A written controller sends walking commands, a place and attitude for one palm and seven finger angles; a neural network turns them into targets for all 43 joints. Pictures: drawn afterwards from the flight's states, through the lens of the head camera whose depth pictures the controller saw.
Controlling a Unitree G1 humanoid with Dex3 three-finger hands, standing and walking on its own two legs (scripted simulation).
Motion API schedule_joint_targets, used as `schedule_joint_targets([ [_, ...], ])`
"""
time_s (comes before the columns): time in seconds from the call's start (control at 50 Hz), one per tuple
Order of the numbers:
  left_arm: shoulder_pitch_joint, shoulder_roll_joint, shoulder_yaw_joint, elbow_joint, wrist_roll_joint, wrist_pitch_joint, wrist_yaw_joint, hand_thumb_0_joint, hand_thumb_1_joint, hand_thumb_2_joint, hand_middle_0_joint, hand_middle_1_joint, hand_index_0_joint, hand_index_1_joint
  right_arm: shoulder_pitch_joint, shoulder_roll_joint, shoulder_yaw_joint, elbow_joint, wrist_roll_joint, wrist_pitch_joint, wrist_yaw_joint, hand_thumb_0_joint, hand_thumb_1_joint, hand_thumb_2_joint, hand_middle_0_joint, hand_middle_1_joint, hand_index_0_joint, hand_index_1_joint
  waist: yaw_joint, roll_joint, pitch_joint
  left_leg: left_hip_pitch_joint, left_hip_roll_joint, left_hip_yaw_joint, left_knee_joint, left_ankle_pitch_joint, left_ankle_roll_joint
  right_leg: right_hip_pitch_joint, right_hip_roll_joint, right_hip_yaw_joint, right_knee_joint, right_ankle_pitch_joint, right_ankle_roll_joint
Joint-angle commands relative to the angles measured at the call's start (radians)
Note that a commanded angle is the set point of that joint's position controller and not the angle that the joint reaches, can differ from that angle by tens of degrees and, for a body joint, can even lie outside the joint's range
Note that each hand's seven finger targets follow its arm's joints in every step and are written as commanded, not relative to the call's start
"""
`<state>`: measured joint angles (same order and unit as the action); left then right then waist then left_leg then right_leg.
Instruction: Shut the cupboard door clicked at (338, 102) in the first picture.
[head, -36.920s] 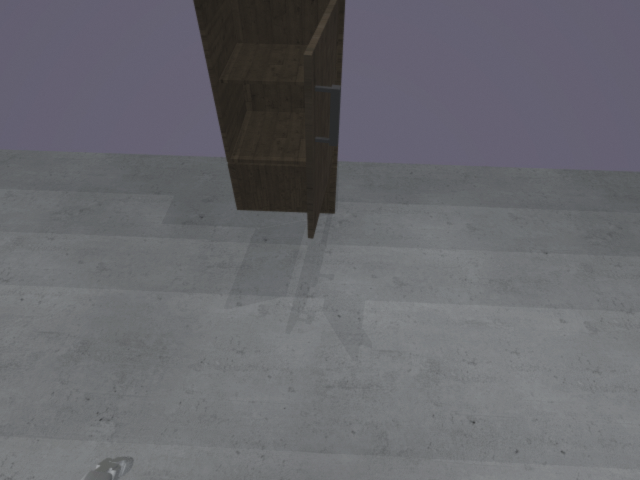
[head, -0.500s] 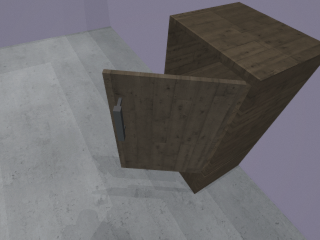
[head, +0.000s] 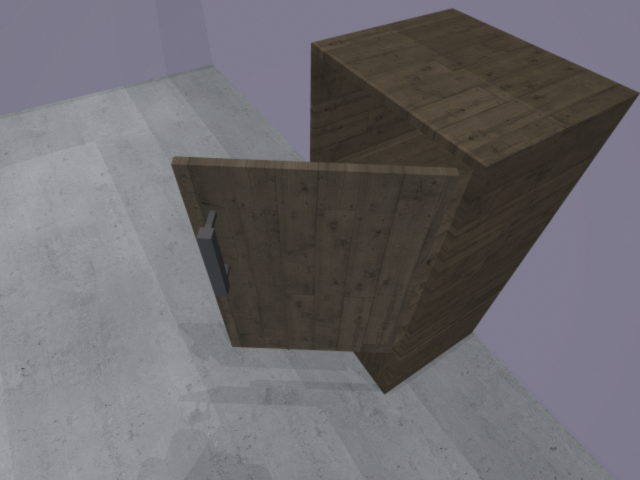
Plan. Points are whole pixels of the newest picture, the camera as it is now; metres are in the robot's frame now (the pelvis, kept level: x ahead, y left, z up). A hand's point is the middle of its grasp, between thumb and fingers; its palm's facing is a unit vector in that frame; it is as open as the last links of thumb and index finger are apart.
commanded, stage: come to a stop and stand still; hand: left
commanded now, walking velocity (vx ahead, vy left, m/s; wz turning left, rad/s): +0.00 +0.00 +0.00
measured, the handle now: (217, 254) +0.46 +0.20 -0.05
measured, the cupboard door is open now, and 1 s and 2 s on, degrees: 55 55 55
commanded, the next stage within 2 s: look again from close up in 0.28 s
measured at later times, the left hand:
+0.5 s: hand out of the picture -0.01 +0.20 -0.17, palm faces -0.01 -0.98 -0.21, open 7.4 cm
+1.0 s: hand out of the picture -0.04 +0.23 -0.18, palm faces +0.00 -0.99 -0.17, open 7.4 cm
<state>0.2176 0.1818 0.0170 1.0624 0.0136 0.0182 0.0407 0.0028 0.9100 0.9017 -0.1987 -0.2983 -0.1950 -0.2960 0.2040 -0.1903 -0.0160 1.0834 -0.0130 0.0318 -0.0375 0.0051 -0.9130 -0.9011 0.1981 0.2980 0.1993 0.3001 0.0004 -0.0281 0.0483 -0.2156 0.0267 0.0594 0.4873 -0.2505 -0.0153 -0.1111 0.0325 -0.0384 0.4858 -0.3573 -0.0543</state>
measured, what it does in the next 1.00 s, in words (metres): shifts its weight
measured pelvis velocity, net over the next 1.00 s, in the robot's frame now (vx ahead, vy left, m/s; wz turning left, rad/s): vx -0.03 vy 0.07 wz -0.01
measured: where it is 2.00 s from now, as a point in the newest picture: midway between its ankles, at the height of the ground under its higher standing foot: outside the picture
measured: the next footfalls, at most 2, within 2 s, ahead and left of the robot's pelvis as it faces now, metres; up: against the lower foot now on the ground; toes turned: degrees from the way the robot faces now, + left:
none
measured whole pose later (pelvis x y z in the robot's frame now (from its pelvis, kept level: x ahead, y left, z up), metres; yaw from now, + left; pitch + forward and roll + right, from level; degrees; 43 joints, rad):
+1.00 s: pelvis -0.03 +0.07 +0.00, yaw +0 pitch -1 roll +0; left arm 0.32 0.17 -0.02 1.07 0.02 0.00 0.04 0.00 0.91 0.90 -0.20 -0.30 -0.19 -0.30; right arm 0.26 -0.16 0.01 1.07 -0.01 -0.02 -0.02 0.01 -0.92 -0.90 0.20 0.30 0.20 0.30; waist 0.01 -0.03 0.03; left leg -0.25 -0.05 0.07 0.45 -0.19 0.08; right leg -0.15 -0.04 -0.01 0.45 -0.28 0.03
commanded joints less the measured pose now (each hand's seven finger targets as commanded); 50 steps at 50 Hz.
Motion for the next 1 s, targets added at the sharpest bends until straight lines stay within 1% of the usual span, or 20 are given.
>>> schedule_joint_targets([
  [0.0,0.061,0.101,0.014,-0.013,-0.007,-0.016,-0.001,0.000,0.900,0.900,-0.200,-0.300,-0.200,-0.300,0.030,-0.084,-0.005,-0.022,0.002,-0.024,-0.002,0.000,-0.900,-0.900,0.200,0.300,0.200,0.300,0.006,0.039,-0.030,0.062,0.092,-0.097,-0.081,0.285,0.029,-0.008,-0.151,0.125,-0.133,0.396,0.014],
  [0.04,0.059,0.095,0.010,-0.002,-0.008,-0.018,-0.004,0.000,0.900,0.900,-0.200,-0.300,-0.200,-0.300,0.037,-0.082,-0.002,-0.010,0.001,-0.026,-0.002,0.000,-0.900,-0.900,0.200,0.300,0.200,0.300,0.005,0.052,-0.018,0.072,0.089,-0.095,-0.103,0.243,0.025,-0.013,-0.151,0.126,-0.159,0.352,0.010],
  [0.14,0.064,0.089,0.005,0.017,-0.010,-0.024,-0.006,0.000,0.900,0.900,-0.200,-0.300,-0.200,-0.300,0.069,-0.078,0.003,0.013,0.000,-0.031,-0.002,0.000,-0.900,-0.900,0.200,0.300,0.200,0.300,0.002,0.026,-0.016,0.086,0.087,-0.091,-0.124,0.227,0.022,0.002,-0.149,0.124,-0.189,0.348,0.011],
  [0.22,0.075,0.076,0.002,0.029,-0.010,-0.025,-0.005,0.000,0.900,0.900,-0.200,-0.300,-0.200,-0.300,0.086,-0.072,0.004,0.026,0.001,-0.032,-0.003,0.000,-0.900,-0.900,0.200,0.300,0.200,0.300,0.001,-0.005,0.025,0.084,0.086,-0.087,-0.140,0.201,0.020,-0.018,-0.144,0.119,-0.205,0.318,0.013],
  [0.24,0.164,0.086,-0.005,0.028,0.014,-0.068,0.040,0.000,0.900,0.900,-0.200,-0.300,-0.200,-0.300,0.007,-0.092,-0.001,-0.050,0.007,-0.057,0.010,0.000,-0.900,-0.900,0.200,0.300,0.200,0.300,0.027,0.093,0.081,-0.015,0.065,-0.014,0.111,0.210,0.005,-0.094,-0.210,0.175,-0.157,0.787,0.076],
  [0.26,0.160,0.144,0.007,0.018,0.009,-0.085,0.041,0.000,0.900,0.900,-0.200,-0.300,-0.200,-0.300,0.023,-0.056,0.009,-0.077,0.004,-0.057,0.012,0.000,-0.900,-0.900,0.200,0.300,0.200,0.300,-0.015,0.059,0.050,-0.055,0.037,-0.008,0.091,0.128,0.011,-0.010,-0.248,0.173,-0.093,1.129,0.057],
  [0.28,0.153,0.150,0.010,-0.009,0.001,-0.080,0.034,0.000,0.900,0.900,-0.200,-0.300,-0.200,-0.300,0.093,-0.028,0.004,-0.066,0.002,-0.056,0.010,0.000,-0.900,-0.900,0.200,0.300,0.200,0.300,-0.023,0.024,-0.022,-0.033,0.025,-0.010,0.040,0.030,0.028,0.051,-0.252,0.170,-0.043,1.139,0.031],
  [0.32,0.134,0.105,-0.002,-0.033,-0.007,-0.074,0.027,0.000,0.900,0.900,-0.200,-0.300,-0.200,-0.300,0.131,-0.049,-0.002,-0.068,0.003,-0.055,0.009,0.000,-0.900,-0.900,0.200,0.300,0.200,0.300,-0.029,-0.083,-0.138,0.010,0.038,-0.035,0.028,0.087,0.035,0.076,-0.197,0.123,-0.019,0.884,-0.004],
  [0.34,0.128,0.096,-0.002,-0.045,-0.008,-0.070,0.025,0.000,0.900,0.900,-0.200,-0.300,-0.200,-0.300,0.123,-0.054,-0.005,-0.076,0.006,-0.053,0.009,0.000,-0.900,-0.900,0.200,0.300,0.200,0.300,-0.026,-0.115,-0.138,0.023,0.046,-0.053,0.021,0.121,0.038,0.051,-0.177,0.122,-0.031,0.736,-0.005],
  [0.36,0.120,0.088,-0.003,-0.053,-0.004,-0.066,0.025,0.000,0.900,0.900,-0.200,-0.300,-0.200,-0.300,0.123,-0.061,-0.007,-0.076,0.003,-0.057,0.008,0.000,-0.900,-0.900,0.200,0.300,0.200,0.300,-0.025,-0.057,-0.110,0.042,0.056,-0.059,0.008,0.175,0.039,0.002,-0.161,0.119,-0.033,0.625,-0.008],
  [0.4,0.116,0.079,-0.007,-0.058,-0.006,-0.054,0.020,0.000,0.900,0.900,-0.200,-0.300,-0.200,-0.300,0.100,-0.065,-0.004,-0.080,0.001,-0.053,0.009,0.000,-0.900,-0.900,0.200,0.300,0.200,0.300,-0.017,0.000,-0.039,0.030,0.063,-0.077,-0.013,0.167,0.042,-0.073,-0.138,0.118,-0.063,0.363,-0.004],
  [0.44,0.120,0.080,-0.010,-0.058,-0.003,-0.046,0.014,0.000,0.900,0.900,-0.200,-0.300,-0.200,-0.300,0.086,-0.068,-0.002,-0.088,0.000,-0.049,0.012,0.000,-0.900,-0.900,0.200,0.300,0.200,0.300,-0.011,0.014,0.049,-0.018,0.059,-0.098,-0.046,0.084,0.047,-0.135,-0.122,0.128,-0.101,0.154,-0.002],
  [0.5,0.128,0.079,-0.013,-0.058,0.000,-0.039,0.008,0.000,0.900,0.900,-0.200,-0.300,-0.200,-0.300,0.094,-0.073,-0.003,-0.090,-0.002,-0.046,0.017,0.000,-0.900,-0.900,0.200,0.300,0.200,0.300,-0.011,0.017,0.095,-0.055,0.054,-0.124,-0.087,-0.024,0.054,-0.177,-0.109,0.123,-0.121,-0.003,-0.001],
  [0.54,0.130,0.077,-0.014,-0.059,0.001,-0.036,0.006,0.000,0.900,0.900,-0.200,-0.300,-0.200,-0.300,0.097,-0.083,-0.005,-0.091,-0.003,-0.046,0.018,0.000,-0.900,-0.900,0.200,0.300,0.200,0.300,-0.011,0.022,0.102,-0.073,0.057,-0.145,-0.119,-0.086,0.059,-0.185,-0.102,0.118,-0.117,-0.040,0.001],
  [0.6,0.150,0.074,-0.016,-0.058,0.001,-0.034,0.003,0.000,0.900,0.900,-0.200,-0.300,-0.200,-0.300,0.096,-0.088,-0.004,-0.090,-0.005,-0.051,0.017,0.000,-0.900,-0.900,0.200,0.300,0.200,0.300,-0.002,0.068,0.055,-0.068,0.069,-0.167,-0.151,-0.097,0.067,-0.146,-0.099,0.099,-0.091,0.019,0.008],
  [0.64,0.156,0.074,-0.017,-0.057,0.001,-0.033,0.001,0.000,0.900,0.900,-0.200,-0.300,-0.200,-0.300,0.092,-0.097,-0.005,-0.092,-0.003,-0.054,0.017,0.000,-0.900,-0.900,0.200,0.300,0.200,0.300,0.003,0.048,0.030,-0.068,0.075,-0.176,-0.164,-0.107,0.071,-0.124,-0.098,0.092,-0.084,0.037,0.013],
  [0.74,0.162,0.071,-0.019,-0.049,0.001,-0.036,0.000,0.000,0.900,0.900,-0.200,-0.300,-0.200,-0.300,0.095,-0.101,-0.005,-0.082,0.000,-0.065,0.016,0.000,-0.900,-0.900,0.200,0.300,0.200,0.300,0.004,0.038,-0.023,-0.018,0.082,-0.174,-0.155,-0.003,0.077,-0.104,-0.111,0.081,-0.081,0.100,0.022],
  [0.78,0.162,0.072,-0.019,-0.044,0.002,-0.035,0.000,0.000,0.900,0.900,-0.200,-0.300,-0.200,-0.300,0.095,-0.100,-0.004,-0.075,0.002,-0.067,0.015,0.000,-0.900,-0.900,0.200,0.300,0.200,0.300,0.005,0.045,-0.012,-0.023,0.082,-0.174,-0.156,0.025,0.079,-0.097,-0.112,0.077,-0.085,0.112,0.026],
  [0.88,0.173,0.070,-0.023,-0.028,0.004,-0.032,-0.002,0.000,0.900,0.900,-0.200,-0.300,-0.200,-0.300,0.091,-0.100,-0.003,-0.061,0.004,-0.064,0.016,0.000,-0.900,-0.900,0.200,0.300,0.200,0.300,0.008,0.038,0.035,-0.047,0.081,-0.176,-0.188,-0.037,0.075,-0.110,-0.117,0.073,-0.099,0.102,0.032],
  [0.98,0.184,0.066,-0.024,-0.015,0.003,-0.035,-0.001,0.000,0.900,0.900,-0.200,-0.300,-0.200,-0.300,0.092,-0.094,-0.003,-0.048,0.006,-0.068,0.014,0.000,-0.900,-0.900,0.200,0.300,0.200,0.300,0.006,0.022,-0.005,0.000,0.078,-0.161,-0.173,0.033,0.075,-0.100,-0.125,0.078,-0.107,0.139,0.035],
])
